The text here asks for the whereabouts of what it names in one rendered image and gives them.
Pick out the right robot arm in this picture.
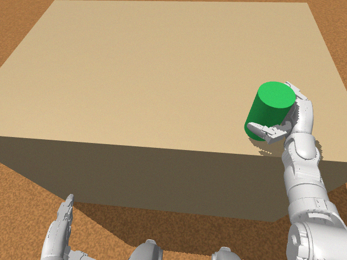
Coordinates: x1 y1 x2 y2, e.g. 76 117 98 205
281 132 347 260

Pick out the can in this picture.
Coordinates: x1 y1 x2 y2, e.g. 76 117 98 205
244 81 296 141

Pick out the right robot hand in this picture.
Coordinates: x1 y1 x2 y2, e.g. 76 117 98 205
247 81 313 145

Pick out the left robot hand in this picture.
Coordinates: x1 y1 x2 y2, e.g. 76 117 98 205
41 194 96 260

